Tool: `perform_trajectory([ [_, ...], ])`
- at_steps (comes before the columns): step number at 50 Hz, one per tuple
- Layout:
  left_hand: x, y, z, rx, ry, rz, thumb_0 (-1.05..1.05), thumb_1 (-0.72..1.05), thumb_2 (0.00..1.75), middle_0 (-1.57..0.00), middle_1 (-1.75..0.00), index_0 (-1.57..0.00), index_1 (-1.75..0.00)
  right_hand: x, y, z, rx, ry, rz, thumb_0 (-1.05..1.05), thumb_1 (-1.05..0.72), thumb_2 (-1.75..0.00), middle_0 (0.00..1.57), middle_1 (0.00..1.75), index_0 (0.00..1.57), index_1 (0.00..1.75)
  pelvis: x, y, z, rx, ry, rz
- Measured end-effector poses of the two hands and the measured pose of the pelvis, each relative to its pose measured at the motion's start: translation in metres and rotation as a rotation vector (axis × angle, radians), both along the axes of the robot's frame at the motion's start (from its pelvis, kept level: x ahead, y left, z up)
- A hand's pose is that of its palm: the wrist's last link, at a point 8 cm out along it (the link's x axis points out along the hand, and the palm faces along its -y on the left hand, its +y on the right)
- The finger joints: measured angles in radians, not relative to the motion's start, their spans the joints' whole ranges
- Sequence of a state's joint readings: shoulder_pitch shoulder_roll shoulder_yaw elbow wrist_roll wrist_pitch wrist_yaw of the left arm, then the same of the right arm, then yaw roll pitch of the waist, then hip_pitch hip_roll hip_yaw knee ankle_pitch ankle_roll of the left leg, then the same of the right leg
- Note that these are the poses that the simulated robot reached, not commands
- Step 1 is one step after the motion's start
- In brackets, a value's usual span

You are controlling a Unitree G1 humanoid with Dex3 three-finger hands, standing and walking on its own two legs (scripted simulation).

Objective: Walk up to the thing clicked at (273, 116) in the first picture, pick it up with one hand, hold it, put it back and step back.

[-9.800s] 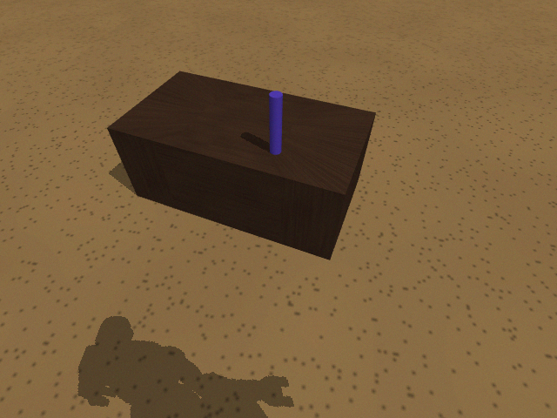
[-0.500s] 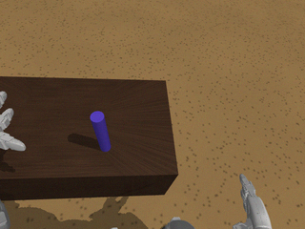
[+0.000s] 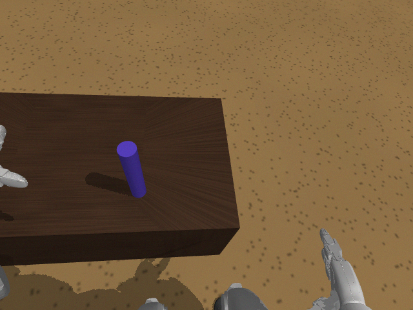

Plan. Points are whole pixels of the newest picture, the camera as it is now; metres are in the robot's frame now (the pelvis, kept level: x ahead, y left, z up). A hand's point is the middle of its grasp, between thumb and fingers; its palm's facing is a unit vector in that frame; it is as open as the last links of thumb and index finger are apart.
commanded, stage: approach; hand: left
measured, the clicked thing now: (133, 173) +0.49 +0.16 -0.18
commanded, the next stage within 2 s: close in in 0.38 s
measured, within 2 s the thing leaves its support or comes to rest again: neither
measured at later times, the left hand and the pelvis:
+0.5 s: hand (100, 182) +0.45 +0.23 -0.15, palm faces +0.06 -1.00 +0.05, open 17.6 cm; pelvis -0.05 -0.01 -0.11, yaw -1 degrees
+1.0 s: hand (129, 185) +0.46 +0.17 -0.20, palm faces +0.06 -1.00 +0.01, open 17.3 cm; pelvis -0.06 +0.00 -0.15, yaw -1 degrees
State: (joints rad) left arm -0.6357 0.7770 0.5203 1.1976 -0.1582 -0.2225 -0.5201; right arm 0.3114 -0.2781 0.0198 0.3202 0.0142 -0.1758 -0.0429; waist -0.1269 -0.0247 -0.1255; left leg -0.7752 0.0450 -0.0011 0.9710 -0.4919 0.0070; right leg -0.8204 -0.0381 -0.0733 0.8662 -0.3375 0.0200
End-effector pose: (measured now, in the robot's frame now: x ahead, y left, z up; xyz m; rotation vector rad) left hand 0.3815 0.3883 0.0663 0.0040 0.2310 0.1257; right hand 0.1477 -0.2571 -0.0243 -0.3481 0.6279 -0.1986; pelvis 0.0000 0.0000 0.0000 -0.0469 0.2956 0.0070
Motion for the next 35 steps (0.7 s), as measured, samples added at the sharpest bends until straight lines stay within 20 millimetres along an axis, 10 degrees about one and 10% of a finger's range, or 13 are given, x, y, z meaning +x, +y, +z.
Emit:
perform_trajectory([
  [21,0.034,-0.081,-0.189,-0.063,-0.141,-0.047,-0.01,-0.58,0.03,-0.06,-0.05,-0.06,-0.06,-0.036,-0.009,-0.020,-0.232,-0.029,0.089,-0.01,0.53,-0.05,0.06,0.05,0.06,0.06,-0.045,-0.005,-0.092,-0.031,0.195,-0.004],
  [35,0.054,-0.140,-0.257,-0.037,-0.182,-0.069,-0.01,-0.59,0.01,-0.06,-0.07,-0.08,-0.06,-0.054,0.000,-0.030,-0.303,-0.122,0.117,-0.01,0.53,-0.04,0.06,0.06,0.06,0.06,-0.064,-0.007,-0.148,-0.029,0.258,-0.010],
])
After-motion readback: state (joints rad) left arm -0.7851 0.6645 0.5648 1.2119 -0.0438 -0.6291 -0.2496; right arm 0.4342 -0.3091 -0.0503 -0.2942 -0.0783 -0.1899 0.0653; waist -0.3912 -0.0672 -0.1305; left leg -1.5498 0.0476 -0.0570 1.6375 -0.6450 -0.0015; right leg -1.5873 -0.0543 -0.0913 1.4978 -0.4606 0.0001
